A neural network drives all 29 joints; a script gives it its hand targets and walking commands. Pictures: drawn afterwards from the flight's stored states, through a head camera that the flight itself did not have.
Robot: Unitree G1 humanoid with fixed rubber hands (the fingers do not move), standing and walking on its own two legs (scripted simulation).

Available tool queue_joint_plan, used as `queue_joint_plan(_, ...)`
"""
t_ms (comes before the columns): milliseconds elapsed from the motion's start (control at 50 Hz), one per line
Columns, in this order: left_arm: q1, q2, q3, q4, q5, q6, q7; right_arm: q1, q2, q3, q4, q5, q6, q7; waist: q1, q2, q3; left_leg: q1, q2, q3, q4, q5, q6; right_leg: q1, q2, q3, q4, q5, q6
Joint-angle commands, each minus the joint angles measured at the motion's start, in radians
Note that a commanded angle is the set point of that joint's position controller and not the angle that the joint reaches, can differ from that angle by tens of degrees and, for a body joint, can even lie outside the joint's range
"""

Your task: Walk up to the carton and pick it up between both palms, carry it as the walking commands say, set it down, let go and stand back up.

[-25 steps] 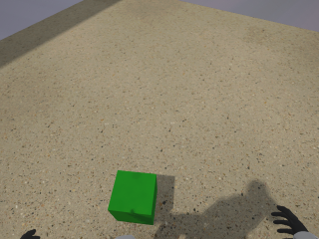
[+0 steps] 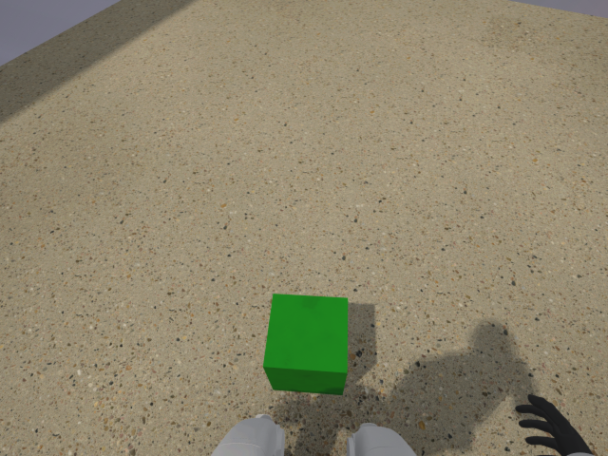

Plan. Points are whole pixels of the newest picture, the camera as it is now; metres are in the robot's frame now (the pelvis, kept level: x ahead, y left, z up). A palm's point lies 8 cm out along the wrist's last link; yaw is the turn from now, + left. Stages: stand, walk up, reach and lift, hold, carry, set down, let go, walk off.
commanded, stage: walk up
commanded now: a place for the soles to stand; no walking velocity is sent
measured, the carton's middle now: (308, 346) +0.44 +0.01 -0.61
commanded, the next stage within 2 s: reach and lift in 1.30 s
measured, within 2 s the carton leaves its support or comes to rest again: neither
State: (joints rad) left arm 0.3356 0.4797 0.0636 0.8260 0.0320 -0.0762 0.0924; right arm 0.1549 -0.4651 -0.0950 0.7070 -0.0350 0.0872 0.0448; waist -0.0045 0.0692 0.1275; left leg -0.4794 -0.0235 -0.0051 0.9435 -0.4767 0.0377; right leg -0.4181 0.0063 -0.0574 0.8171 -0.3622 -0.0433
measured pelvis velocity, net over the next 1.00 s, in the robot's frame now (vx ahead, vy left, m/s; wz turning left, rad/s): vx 0.02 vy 0.05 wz -0.15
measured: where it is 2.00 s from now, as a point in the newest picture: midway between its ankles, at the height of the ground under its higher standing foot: outside the picture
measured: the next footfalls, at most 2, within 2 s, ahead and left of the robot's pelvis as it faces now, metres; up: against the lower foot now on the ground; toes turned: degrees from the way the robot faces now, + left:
left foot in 0.14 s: +0.06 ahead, +0.18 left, +0.00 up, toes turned -6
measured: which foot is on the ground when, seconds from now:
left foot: up 0.00-0.12, down 0.14-1.00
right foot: down 0.00-1.00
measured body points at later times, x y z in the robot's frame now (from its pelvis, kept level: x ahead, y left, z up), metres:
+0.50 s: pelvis +0.01 +0.07 +0.03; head +0.02 +0.08 +0.48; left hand +0.15 +0.39 -0.08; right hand +0.11 -0.27 -0.06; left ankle +0.02 +0.18 -0.70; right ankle +0.03 -0.07 -0.70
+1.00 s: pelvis +0.02 +0.05 +0.04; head +0.03 +0.04 +0.49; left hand +0.17 +0.36 -0.06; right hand +0.09 -0.29 -0.07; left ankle +0.02 +0.18 -0.70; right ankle +0.03 -0.07 -0.70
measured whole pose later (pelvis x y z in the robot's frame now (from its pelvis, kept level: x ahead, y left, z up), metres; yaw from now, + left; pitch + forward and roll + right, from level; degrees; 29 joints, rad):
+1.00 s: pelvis +0.02 +0.05 +0.04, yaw -8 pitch -2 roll +1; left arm 0.06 0.42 0.00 1.09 0.01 -0.03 0.00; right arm 0.03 -0.42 -0.03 1.08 -0.01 -0.01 0.01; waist -0.01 0.01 0.06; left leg -0.11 0.05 0.10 0.37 -0.22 -0.02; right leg -0.21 0.03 0.14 0.41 -0.17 0.01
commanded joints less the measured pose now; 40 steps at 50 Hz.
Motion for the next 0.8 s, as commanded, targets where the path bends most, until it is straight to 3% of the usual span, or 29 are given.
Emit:
queue_joint_plan(0,-0.024,0.3,0.075,-0.071,0.001,-0.018,-0.004,0.011,-0.195,-0.046,-0.026,0.023,-0.023,-0.027,0.009,-0.111,-0.068,-0.08,0.049,-0.197,0.232,-0.063,-0.002,0.023,-0.4,0.573,-0.409,0.003,-0.243)
queue_joint_plan(20,-0.084,0.261,0.065,-0.086,0.001,-0.014,-0.011,0.06,-0.189,-0.048,0.001,0.023,-0.029,-0.025,-0.016,-0.129,-0.069,-0.006,0.058,-0.149,0.203,-0.027,-0.011,-0.039,-0.329,0.45,-0.385,-0.048,-0.205)
queue_joint_plan(60,-0.114,0.237,0.059,-0.1,0.013,0.0,-0.037,0.104,-0.159,-0.046,0.047,0.017,-0.046,-0.012,-0.018,-0.256,-0.061,0.111,0.047,-0.02,-0.003,-0.052,-0.02,-0.108,-0.219,0.31,-0.375,-0.229,-0.146)
queue_joint_plan(80,-0.126,0.235,0.054,-0.099,0.016,0.009,-0.051,0.126,-0.144,-0.046,0.071,0.017,-0.055,-0.008,-0.029,-0.261,-0.067,0.207,0.029,0.024,-0.123,-0.005,-0.017,-0.148,-0.185,0.272,-0.353,-0.287,-0.122)
queue_joint_plan(100,-0.128,0.213,0.045,-0.094,0.011,0.02,-0.059,0.154,-0.145,-0.046,0.096,0.013,-0.067,-0.013,-0.045,-0.214,-0.071,0.296,0.01,0.044,-0.246,0.036,-0.009,-0.195,-0.15,0.228,-0.293,-0.32,-0.087)
queue_joint_plan(120,-0.101,0.163,0.03,-0.083,0.006,0.032,-0.063,0.154,-0.157,-0.044,0.106,0.004,-0.082,-0.022,-0.04,-0.079,-0.049,0.284,0.025,-0.047,-0.406,-0.039,0.003,-0.203,-0.101,0.177,-0.146,-0.325,-0.056)
queue_joint_plan(140,-0.082,0.078,0.008,-0.095,-0.006,0.036,-0.065,0.111,-0.231,-0.05,0.08,-0.007,-0.103,-0.035,-0.013,0.142,-0.038,0.211,0.249,-0.479,-0.602,-0.237,0.076,-0.25,0.006,0.126,0.089,-0.216,0.011)
queue_joint_plan(160,-0.105,0.125,0.014,-0.075,-0.01,0.038,-0.057,0.039,-0.277,-0.04,0.057,0.005,-0.116,-0.037,-0.008,0.064,-0.018,0.076,0.384,-0.642,-0.658,-0.21,0.179,-0.192,0.008,0.184,0.115,-0.203,0.03)
queue_joint_plan(180,-0.101,0.159,0.027,-0.038,-0.022,0.039,-0.06,0.0,-0.243,-0.028,0.062,0.009,-0.124,-0.039,0.016,-0.038,-0.015,0.034,0.357,-0.569,-0.613,-0.144,0.182,-0.106,-0.014,0.208,0.136,-0.165,0.03)
queue_joint_plan(220,-0.056,0.156,0.027,0.011,-0.027,0.037,-0.071,-0.056,-0.218,-0.014,0.076,0.012,-0.132,-0.046,0.046,0.03,-0.048,0.026,0.28,-0.387,-0.552,-0.072,0.128,0.02,-0.032,0.13,0.028,-0.07,0.018)
queue_joint_plan(240,-0.054,0.151,0.029,0.026,-0.02,0.036,-0.079,-0.063,-0.218,-0.013,0.081,0.012,-0.13,-0.044,0.046,0.083,-0.055,0.012,0.248,-0.308,-0.532,-0.017,0.103,0.098,-0.017,0.092,-0.062,-0.029,0.009)
queue_joint_plan(260,-0.08,0.149,0.03,0.029,-0.016,0.033,-0.085,-0.042,-0.209,-0.006,0.093,0.011,-0.127,-0.041,0.034,0.095,-0.065,0.0,0.232,-0.265,-0.516,0.029,0.083,0.164,0.001,0.089,-0.135,-0.011,-0.001)
queue_joint_plan(280,-0.111,0.15,0.027,0.022,-0.013,0.031,-0.086,-0.015,-0.192,0.005,0.107,0.013,-0.126,-0.041,0.03,0.07,-0.071,-0.005,0.229,-0.244,-0.505,0.065,0.061,0.211,-0.007,0.12,-0.217,0.032,-0.011)
queue_joint_plan(320,-0.174,0.166,0.014,0.03,-0.021,0.032,-0.091,-0.01,-0.171,0.021,0.132,0.023,-0.131,-0.042,0.01,-0.005,-0.096,0.048,0.171,-0.18,-0.506,-0.004,0.017,0.176,-0.06,0.246,-0.27,0.042,-0.04)
queue_joint_plan(380,-0.201,0.133,-0.011,0.072,-0.034,0.038,-0.098,-0.055,-0.174,0.033,0.166,0.023,-0.141,-0.047,0.012,0.025,-0.102,0.152,0.184,-0.171,-0.568,0.06,0.022,0.145,-0.046,0.216,-0.26,0.156,-0.023)
queue_joint_plan(460,-0.219,0.13,-0.025,0.128,-0.036,0.04,-0.099,-0.09,-0.163,0.043,0.204,0.03,-0.141,-0.049,0.012,-0.002,-0.139,0.249,0.186,-0.112,-0.556,0.284,0.022,0.182,-0.058,0.219,-0.305,0.308,-0.009)
queue_joint_plan(520,-0.239,0.129,-0.033,0.156,-0.039,0.041,-0.097,-0.118,-0.155,0.044,0.227,0.036,-0.135,-0.05,0.006,-0.018,-0.162,0.311,0.173,-0.066,-0.55,0.354,0.011,0.187,-0.072,0.226,-0.325,0.396,-0.007)
queue_joint_plan(620,-0.271,0.125,-0.04,0.189,-0.037,0.044,-0.094,-0.163,-0.145,0.043,0.259,0.039,-0.125,-0.048,0.001,-0.057,-0.169,0.364,0.166,-0.027,-0.568,0.342,0.006,0.186,-0.085,0.244,-0.366,0.44,-0.008)
queue_joint_plan(780,-0.303,0.12,-0.038,0.214,-0.032,0.047,-0.094,-0.195,-0.14,0.041,0.301,0.034,-0.118,-0.043,0.0,-0.086,-0.167,0.409,0.168,0.002,-0.619,0.285,-0.002,0.189,-0.092,0.265,-0.429,0.409,-0.007)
